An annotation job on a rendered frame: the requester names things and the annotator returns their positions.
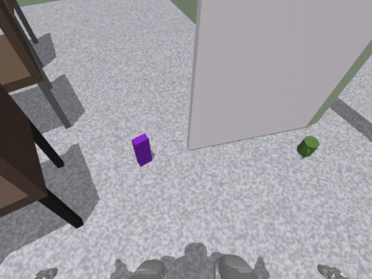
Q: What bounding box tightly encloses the left robot hand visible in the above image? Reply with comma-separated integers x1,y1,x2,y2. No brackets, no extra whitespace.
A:
34,267,58,279

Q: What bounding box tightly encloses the chair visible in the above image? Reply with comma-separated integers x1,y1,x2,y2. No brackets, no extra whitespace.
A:
3,0,44,68
0,84,84,228
0,0,71,129

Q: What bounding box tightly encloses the right robot hand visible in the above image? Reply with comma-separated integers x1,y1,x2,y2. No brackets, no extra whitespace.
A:
317,264,349,279

